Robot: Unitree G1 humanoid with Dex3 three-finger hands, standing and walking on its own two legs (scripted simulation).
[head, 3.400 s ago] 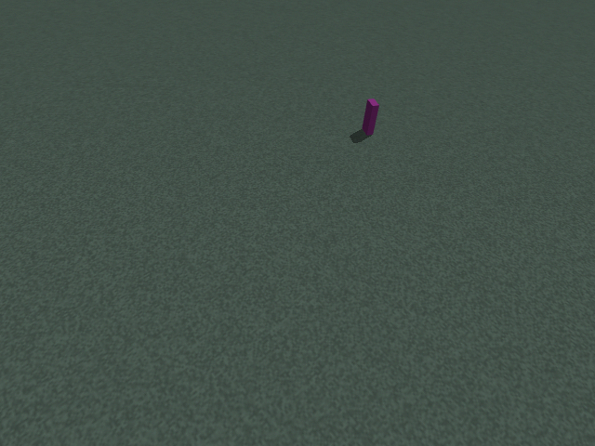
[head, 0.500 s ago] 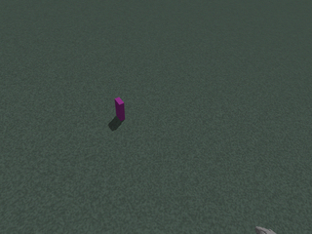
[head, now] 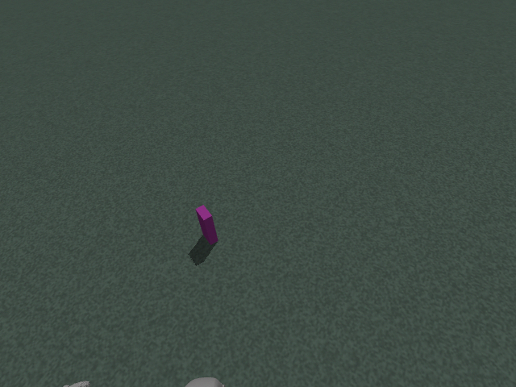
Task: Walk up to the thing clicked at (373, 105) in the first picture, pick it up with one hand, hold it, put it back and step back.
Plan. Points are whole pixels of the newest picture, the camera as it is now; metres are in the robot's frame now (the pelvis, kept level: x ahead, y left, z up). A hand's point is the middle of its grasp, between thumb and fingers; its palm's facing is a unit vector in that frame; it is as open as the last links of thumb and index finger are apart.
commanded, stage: walk up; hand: left
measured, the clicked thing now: (207, 225) +0.87 +0.26 -0.67
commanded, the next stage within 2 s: none
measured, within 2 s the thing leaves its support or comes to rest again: neither
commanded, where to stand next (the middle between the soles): +0.52 +0.05 m, yaw +0 degrees
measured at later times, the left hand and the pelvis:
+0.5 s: hand (97, 335) +0.25 +0.32 -0.15, palm faces -0.08 -0.94 -0.34, open 7.4 cm; pelvis +0.19 +0.05 +0.00, yaw -1 degrees
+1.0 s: hand (118, 265) +0.39 +0.31 -0.13, palm faces -0.03 -0.91 -0.41, open 7.4 cm; pelvis +0.36 +0.03 +0.00, yaw +0 degrees
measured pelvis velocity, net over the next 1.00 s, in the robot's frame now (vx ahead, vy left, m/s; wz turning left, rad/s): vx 0.36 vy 0.03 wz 0.00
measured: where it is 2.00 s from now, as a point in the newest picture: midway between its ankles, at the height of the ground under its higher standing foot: (255, 326)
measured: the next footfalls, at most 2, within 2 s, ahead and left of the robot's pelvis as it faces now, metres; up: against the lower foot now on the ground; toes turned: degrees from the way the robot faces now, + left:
left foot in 0.24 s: +0.24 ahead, +0.17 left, +0.00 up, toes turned +6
right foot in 0.64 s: +0.39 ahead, -0.11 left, +0.00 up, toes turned -5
